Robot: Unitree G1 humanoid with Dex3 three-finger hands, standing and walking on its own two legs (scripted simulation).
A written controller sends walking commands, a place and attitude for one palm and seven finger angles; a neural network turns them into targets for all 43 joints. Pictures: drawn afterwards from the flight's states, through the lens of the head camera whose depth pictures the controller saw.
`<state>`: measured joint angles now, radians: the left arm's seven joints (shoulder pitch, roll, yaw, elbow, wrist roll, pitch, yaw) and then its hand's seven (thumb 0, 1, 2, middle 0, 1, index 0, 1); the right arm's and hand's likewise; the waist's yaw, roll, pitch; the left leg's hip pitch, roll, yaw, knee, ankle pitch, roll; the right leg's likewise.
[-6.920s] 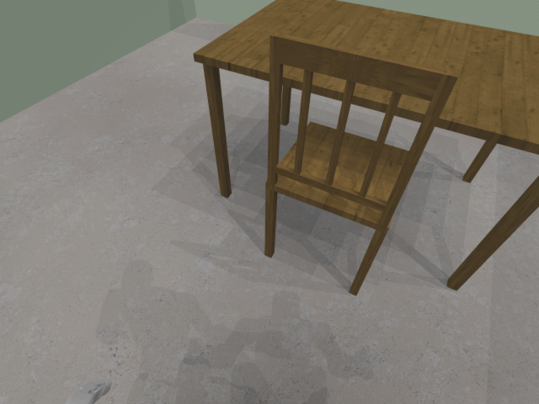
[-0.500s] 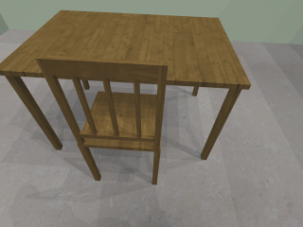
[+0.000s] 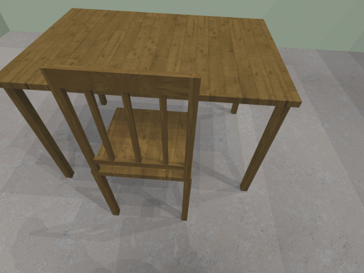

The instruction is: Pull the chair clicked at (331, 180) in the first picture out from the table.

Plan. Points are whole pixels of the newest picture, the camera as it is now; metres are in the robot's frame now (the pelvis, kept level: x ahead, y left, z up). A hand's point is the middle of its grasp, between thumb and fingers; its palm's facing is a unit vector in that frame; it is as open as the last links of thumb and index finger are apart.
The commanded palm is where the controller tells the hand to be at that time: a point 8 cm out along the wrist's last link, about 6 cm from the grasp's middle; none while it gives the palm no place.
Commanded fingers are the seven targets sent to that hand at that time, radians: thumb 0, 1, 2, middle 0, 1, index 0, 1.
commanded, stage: look again from close up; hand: left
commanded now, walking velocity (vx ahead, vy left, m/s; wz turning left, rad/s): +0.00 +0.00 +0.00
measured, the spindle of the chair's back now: (133, 131) +0.54 +0.20 -0.06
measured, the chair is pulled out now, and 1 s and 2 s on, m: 0.00 0.00 0.00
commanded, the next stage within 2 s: shuffle to correct the standing spot in 0.12 s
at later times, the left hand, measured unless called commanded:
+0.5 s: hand out of the picture -0.02 +0.15 -0.19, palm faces +0.10 -0.99 -0.13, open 7.3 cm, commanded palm none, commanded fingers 0.00 0.90 0.90 -0.20 -0.30 -0.20 -0.30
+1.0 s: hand (115, 271) +0.16 +0.18 -0.18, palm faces +0.09 -0.97 -0.25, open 7.2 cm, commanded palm none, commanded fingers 0.00 0.90 0.90 -0.20 -0.30 -0.20 -0.30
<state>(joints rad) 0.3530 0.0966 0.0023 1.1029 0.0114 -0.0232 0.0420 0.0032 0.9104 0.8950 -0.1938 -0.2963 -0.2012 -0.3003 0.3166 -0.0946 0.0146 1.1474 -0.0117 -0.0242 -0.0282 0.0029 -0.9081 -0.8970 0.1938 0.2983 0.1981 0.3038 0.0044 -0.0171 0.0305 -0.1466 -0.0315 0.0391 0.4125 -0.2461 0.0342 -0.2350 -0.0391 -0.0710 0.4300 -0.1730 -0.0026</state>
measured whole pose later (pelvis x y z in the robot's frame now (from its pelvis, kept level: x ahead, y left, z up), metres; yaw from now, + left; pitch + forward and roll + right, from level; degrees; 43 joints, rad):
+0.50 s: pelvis +0.03 +0.00 -0.01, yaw +0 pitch +0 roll +0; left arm 0.41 0.10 0.03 1.09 0.02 -0.02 0.03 0.00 0.91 0.90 -0.19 -0.30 -0.20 -0.30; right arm 0.38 -0.10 0.00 1.14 -0.03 -0.01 -0.02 0.00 -0.91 -0.90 0.19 0.30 0.20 0.30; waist 0.02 -0.02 0.00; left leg -0.17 -0.02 0.04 0.52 -0.35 0.04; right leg -0.25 -0.03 -0.07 0.52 -0.27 -0.01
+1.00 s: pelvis +0.10 -0.01 -0.01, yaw +3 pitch -1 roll +1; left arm 0.19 0.15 0.04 1.01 0.02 -0.03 0.06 0.01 0.94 0.89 -0.19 -0.30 -0.20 -0.30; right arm 0.30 -0.11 -0.02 1.13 0.00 0.01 -0.05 0.00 -0.91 -0.90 0.20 0.30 0.20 0.30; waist -0.02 0.00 0.10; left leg -0.28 -0.01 0.04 0.80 -0.55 -0.01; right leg -0.29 -0.05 -0.12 0.57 -0.27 -0.05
